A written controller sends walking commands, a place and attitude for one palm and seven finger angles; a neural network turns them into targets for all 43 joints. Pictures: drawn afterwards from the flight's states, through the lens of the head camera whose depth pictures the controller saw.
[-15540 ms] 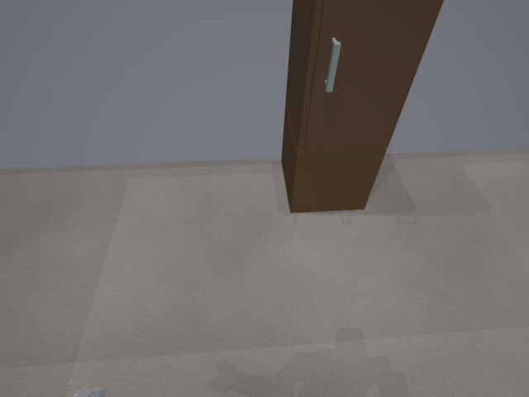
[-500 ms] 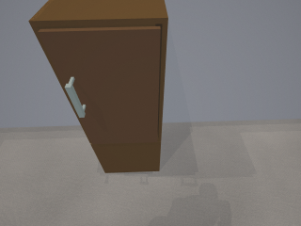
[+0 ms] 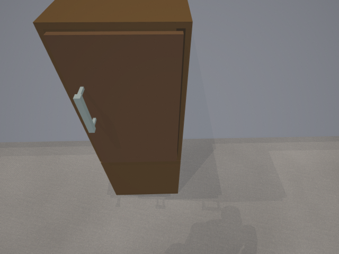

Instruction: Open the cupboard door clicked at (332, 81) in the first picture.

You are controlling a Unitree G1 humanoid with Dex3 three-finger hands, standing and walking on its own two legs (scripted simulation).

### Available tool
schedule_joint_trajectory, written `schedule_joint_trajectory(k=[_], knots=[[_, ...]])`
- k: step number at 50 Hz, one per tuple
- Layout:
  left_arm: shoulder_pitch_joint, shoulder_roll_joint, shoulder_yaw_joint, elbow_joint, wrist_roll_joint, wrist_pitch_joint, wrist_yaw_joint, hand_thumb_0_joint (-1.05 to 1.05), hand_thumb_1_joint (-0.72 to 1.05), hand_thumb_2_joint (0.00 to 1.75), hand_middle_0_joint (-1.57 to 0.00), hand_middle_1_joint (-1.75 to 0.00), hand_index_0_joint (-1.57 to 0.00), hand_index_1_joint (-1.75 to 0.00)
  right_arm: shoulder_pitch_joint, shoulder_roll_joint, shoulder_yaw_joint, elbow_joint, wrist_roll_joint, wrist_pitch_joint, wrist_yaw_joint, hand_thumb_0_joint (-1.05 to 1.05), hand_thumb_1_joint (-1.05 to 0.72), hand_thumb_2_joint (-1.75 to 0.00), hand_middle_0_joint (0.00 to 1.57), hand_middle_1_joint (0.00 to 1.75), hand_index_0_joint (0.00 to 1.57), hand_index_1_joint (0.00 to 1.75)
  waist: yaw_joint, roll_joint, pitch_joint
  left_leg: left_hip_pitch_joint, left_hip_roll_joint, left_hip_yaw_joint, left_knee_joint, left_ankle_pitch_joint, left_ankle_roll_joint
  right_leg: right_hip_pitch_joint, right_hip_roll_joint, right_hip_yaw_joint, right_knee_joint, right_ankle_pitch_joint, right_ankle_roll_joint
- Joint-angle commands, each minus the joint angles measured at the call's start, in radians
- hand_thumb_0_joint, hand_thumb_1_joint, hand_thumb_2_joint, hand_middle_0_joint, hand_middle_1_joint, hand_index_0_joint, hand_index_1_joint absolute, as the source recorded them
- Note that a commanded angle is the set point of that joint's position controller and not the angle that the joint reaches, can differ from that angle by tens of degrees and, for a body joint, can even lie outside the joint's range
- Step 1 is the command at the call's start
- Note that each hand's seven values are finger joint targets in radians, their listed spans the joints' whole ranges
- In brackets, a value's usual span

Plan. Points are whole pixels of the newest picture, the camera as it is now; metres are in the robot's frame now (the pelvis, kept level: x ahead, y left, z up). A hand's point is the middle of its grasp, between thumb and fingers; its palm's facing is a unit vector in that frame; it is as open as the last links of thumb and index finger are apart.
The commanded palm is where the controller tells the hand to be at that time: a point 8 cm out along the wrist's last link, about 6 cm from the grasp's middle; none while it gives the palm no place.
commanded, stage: look again from close up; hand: left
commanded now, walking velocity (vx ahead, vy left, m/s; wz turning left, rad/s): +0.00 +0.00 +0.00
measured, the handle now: (87, 110) +0.51 +0.30 +0.01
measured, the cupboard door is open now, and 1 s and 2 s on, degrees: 0 0 0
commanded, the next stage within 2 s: raise the hand with hooked fingers in 0.20 s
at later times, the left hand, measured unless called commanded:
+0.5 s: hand (89, 235) +0.17 +0.20 -0.04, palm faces +0.25 -0.96 -0.14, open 7.5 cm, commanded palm +0.10 +0.23 -0.06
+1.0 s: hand (82, 237) +0.16 +0.21 -0.03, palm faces +0.03 -1.00 -0.06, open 10.3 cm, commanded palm +0.13 +0.27 -0.02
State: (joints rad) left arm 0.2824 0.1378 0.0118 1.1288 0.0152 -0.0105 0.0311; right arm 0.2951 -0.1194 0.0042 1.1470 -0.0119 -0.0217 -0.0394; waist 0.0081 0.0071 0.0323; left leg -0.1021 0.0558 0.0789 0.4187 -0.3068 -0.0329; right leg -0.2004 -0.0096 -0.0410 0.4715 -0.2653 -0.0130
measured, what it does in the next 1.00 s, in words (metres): lowers itself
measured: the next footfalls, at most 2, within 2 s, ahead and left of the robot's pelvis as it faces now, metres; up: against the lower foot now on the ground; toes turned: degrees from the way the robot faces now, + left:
none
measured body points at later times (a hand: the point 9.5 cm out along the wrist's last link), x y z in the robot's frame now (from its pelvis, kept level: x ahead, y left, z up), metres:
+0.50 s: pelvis -0.02 +0.01 -0.02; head +0.00 -0.01 +0.43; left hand +0.15 +0.25 -0.03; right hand +0.08 -0.25 -0.14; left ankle -0.05 +0.13 -0.74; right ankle -0.01 -0.11 -0.74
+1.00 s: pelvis -0.07 +0.00 -0.09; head +0.00 +0.01 +0.35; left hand +0.15 +0.26 -0.03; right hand +0.14 -0.18 -0.17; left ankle -0.05 +0.13 -0.74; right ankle -0.01 -0.11 -0.74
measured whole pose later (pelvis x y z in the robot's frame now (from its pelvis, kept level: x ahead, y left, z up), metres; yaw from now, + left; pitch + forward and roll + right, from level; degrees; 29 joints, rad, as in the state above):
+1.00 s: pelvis -0.07 +0.00 -0.09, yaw +4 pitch +13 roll -2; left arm 0.26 0.25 0.18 0.00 -0.26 -0.33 -0.31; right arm 0.20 -0.19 0.06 0.54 0.02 -0.22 -0.05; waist 0.04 0.03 -0.10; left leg -0.87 0.05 -0.05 1.19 -0.55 -0.03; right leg -0.88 -0.05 -0.13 1.12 -0.47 -0.02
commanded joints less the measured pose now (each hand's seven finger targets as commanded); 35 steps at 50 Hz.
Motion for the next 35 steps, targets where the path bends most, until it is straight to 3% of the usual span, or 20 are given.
schedule_joint_trajectory(k=[1,8,14,15,16,17,18,19,20,21,22,23,25,27,28,29,30,31,33,35], knots=[[0.063,0.087,0.01,-0.025,-0.003,-0.018,0.004,0.0,0.9,0.9,-0.2,-0.3,-0.2,-0.3,0.086,-0.084,-0.011,-0.017,-0.002,-0.011,-0.001,0.0,-0.9,-0.9,0.2,0.3,0.2,0.3,-0.005,-0.004,0.03,-0.059,0.06,-0.053,-0.069,0.204,0.048,0.02,-0.087,0.078,-0.065,0.261,-0.028],[0.065,0.081,0.009,-0.023,-0.003,-0.016,0.004,0.0,0.9,0.9,-0.2,-0.3,-0.2,-0.3,0.09,-0.073,-0.011,-0.012,-0.002,-0.009,-0.002,0.0,-0.9,-0.9,0.2,0.3,0.2,0.3,-0.006,-0.009,0.05,-0.068,0.061,-0.055,-0.074,0.192,0.049,0.014,-0.082,0.076,-0.068,0.249,-0.028],[0.071,0.08,0.011,-0.024,-0.003,-0.018,0.005,0.0,0.9,0.9,-0.2,-0.3,-0.2,-0.3,0.095,-0.075,-0.013,-0.011,-0.003,-0.011,-0.002,0.0,-0.9,-0.9,0.2,0.3,0.2,0.3,-0.005,-0.011,0.029,-0.061,0.059,-0.055,-0.068,0.213,0.048,0.025,-0.085,0.072,-0.062,0.265,-0.027],[0.154,0.131,0.013,0.023,0.003,-0.035,0.047,0.0,0.9,0.9,-0.2,-0.3,-0.2,-0.3,-0.044,-0.142,-0.031,-0.088,0.011,-0.015,0.008,0.0,-0.9,-0.9,0.2,0.3,0.2,0.3,0.038,-0.052,0.035,-0.144,0.069,-0.002,0.177,0.276,0.016,0.03,-0.162,0.138,-0.047,0.745,-0.001],[-0.622,0.31,0.042,-1.547,-0.204,-0.256,0.032,0.0,0.88,0.89,-0.2,-0.32,-0.2,-0.32,-0.029,-0.309,-0.027,-0.437,0.058,-0.18,-0.034,0.0,-0.9,-0.9,0.2,0.3,0.2,0.3,-0.086,0.172,-0.457,0.084,-0.045,-0.034,0.024,0.389,0.056,0.147,-0.071,0.092,0.039,0.582,-0.025],[-0.196,0.254,0.076,-1.272,-0.11,-0.191,0.092,0.0,0.85,0.88,-0.2,-0.33,-0.2,-0.33,-0.084,-0.223,-0.033,-0.382,0.035,-0.258,-0.063,0.0,-0.9,-0.9,0.2,0.3,0.2,0.3,0.004,0.299,-0.469,0.108,-0.023,-0.031,0.015,0.537,0.063,0.122,-0.023,0.06,0.081,0.361,-0.042],[0.05,0.047,-0.027,-1.094,-0.141,-0.042,0.129,0.0,0.83,0.87,-0.21,-0.34,-0.21,-0.34,-0.094,-0.175,-0.049,-0.384,0.073,-0.285,-0.059,0.0,-0.9,-0.9,0.2,0.3,0.2,0.3,-0.029,0.201,-0.26,-0.01,0.0,-0.05,0.024,0.497,0.04,-0.022,-0.018,-0.016,0.071,0.183,-0.019],[0.048,-0.064,-0.102,-1.089,-0.161,-0.026,0.102,0.0,0.81,0.86,-0.21,-0.36,-0.21,-0.36,-0.061,-0.199,-0.042,-0.362,0.071,-0.297,-0.056,0.0,-0.9,-0.9,0.2,0.3,0.2,0.3,-0.042,0.053,-0.121,-0.09,-0.008,-0.055,0.048,0.393,0.043,-0.073,-0.013,-0.048,0.049,0.199,-0.004],[-0.023,-0.014,-0.079,-1.16,-0.169,-0.071,0.087,0.0,0.78,0.85,-0.21,-0.37,-0.21,-0.37,-0.087,-0.231,-0.053,-0.42,0.066,-0.319,-0.055,0.0,-0.9,-0.9,0.2,0.3,0.2,0.3,-0.065,-0.04,-0.038,-0.157,-0.024,-0.079,0.082,0.285,0.055,-0.142,-0.012,-0.051,0.049,0.176,0.007],[-0.019,0.041,-0.018,-1.168,-0.163,-0.129,0.071,0.0,0.76,0.84,-0.21,-0.39,-0.21,-0.39,-0.068,-0.258,-0.069,-0.441,0.045,-0.333,-0.052,0.0,-0.9,-0.9,0.2,0.3,0.2,0.3,-0.08,-0.137,-0.095,-0.186,-0.038,-0.079,0.127,0.225,0.06,-0.19,-0.008,-0.06,0.063,0.123,0.013],[0.028,0.01,-0.014,-1.123,-0.157,-0.181,0.046,0.0,0.74,0.83,-0.21,-0.4,-0.21,-0.4,-0.065,-0.255,-0.075,-0.475,0.026,-0.341,-0.046,0.0,-0.9,-0.9,0.2,0.3,0.2,0.3,-0.077,-0.216,-0.086,-0.255,-0.048,-0.084,0.173,0.173,0.059,-0.258,-0.003,-0.073,0.098,0.058,0.018],[0.092,-0.004,0.001,-1.061,-0.159,-0.234,0.003,0.0,0.71,0.82,-0.21,-0.42,-0.21,-0.42,-0.075,-0.249,-0.081,-0.512,0.022,-0.356,-0.03,0.0,-0.9,-0.9,0.2,0.3,0.2,0.3,-0.039,-0.164,-0.091,-0.306,-0.065,-0.073,0.217,0.146,0.049,-0.291,-0.008,-0.064,0.14,0.022,0.012],[0.287,-0.03,0.049,-0.969,-0.191,-0.37,-0.098,0.0,0.67,0.8,-0.22,-0.45,-0.22,-0.45,-0.11,-0.231,-0.095,-0.579,0.012,-0.362,0.002,0.0,-0.9,-0.9,0.2,0.3,0.2,0.3,0.037,-0.243,-0.131,-0.451,-0.07,-0.06,0.301,0.096,0.029,-0.321,-0.007,-0.059,0.247,-0.008,0.0],[0.321,0.0,0.116,-0.967,-0.241,-0.534,-0.225,0.0,0.62,0.78,-0.22,-0.48,-0.22,-0.48,-0.137,-0.234,-0.106,-0.63,0.012,-0.351,0.033,0.0,-0.9,-0.9,0.2,0.3,0.2,0.3,0.064,-0.227,-0.167,-0.584,-0.084,-0.049,0.402,0.067,0.014,-0.353,-0.009,-0.037,0.359,0.023,-0.013],[0.313,0.059,0.179,-0.938,-0.25,-0.607,-0.291,0.0,0.6,0.77,-0.22,-0.5,-0.22,-0.5,-0.139,-0.24,-0.114,-0.647,0.013,-0.337,0.05,0.0,-0.9,-0.9,0.2,0.3,0.2,0.3,0.078,-0.142,-0.181,-0.623,-0.089,-0.046,0.457,0.07,0.006,-0.368,-0.018,-0.01,0.417,0.056,-0.027],[0.304,0.107,0.225,-0.979,-0.25,-0.634,-0.314,0.0,0.57,0.76,-0.22,-0.51,-0.22,-0.51,-0.16,-0.247,-0.121,-0.694,0.013,-0.322,0.056,0.0,-0.9,-0.9,0.2,0.3,0.2,0.3,0.095,-0.082,-0.23,-0.658,-0.098,-0.027,0.491,0.07,0.013,-0.371,-0.023,0.002,0.455,0.07,-0.031],[0.305,0.105,0.209,-1.015,-0.245,-0.616,-0.327,0.0,0.55,0.75,-0.22,-0.53,-0.22,-0.53,-0.18,-0.248,-0.117,-0.74,0.016,-0.304,0.059,0.0,-0.9,-0.9,0.2,0.3,0.2,0.3,0.102,-0.033,-0.256,-0.669,-0.103,-0.012,0.501,0.058,0.022,-0.377,-0.023,0.007,0.473,0.063,-0.032],[0.257,0.113,0.198,-1.081,-0.251,-0.58,-0.327,0.0,0.53,0.74,-0.23,-0.54,-0.23,-0.54,-0.191,-0.25,-0.113,-0.784,0.021,-0.287,0.058,0.0,-0.9,-0.9,0.2,0.3,0.2,0.3,0.098,-0.023,-0.289,-0.676,-0.108,-0.006,0.509,0.042,0.028,-0.38,-0.021,0.013,0.479,0.045,-0.028],[0.151,0.13,0.186,-1.205,-0.261,-0.506,-0.301,0.0,0.48,0.72,-0.23,-0.57,-0.23,-0.57,-0.187,-0.247,-0.106,-0.839,0.031,-0.25,0.043,0.0,-0.9,-0.9,0.2,0.3,0.2,0.3,0.069,-0.034,-0.305,-0.708,-0.109,-0.01,0.53,-0.023,0.038,-0.399,-0.017,0.054,0.45,-0.065,-0.018],[0.046,0.149,0.195,-1.32,-0.254,-0.48,-0.259,0.0,0.43,0.7,-0.23,-0.6,-0.23,-0.6,-0.152,-0.241,-0.097,-0.862,0.032,-0.232,0.028,0.0,-0.9,-0.9,0.2,0.3,0.2,0.3,0.036,0.011,-0.31,-0.697,-0.09,-0.04,0.539,-0.061,0.045,-0.447,-0.007,0.05,0.447,-0.13,-0.015]])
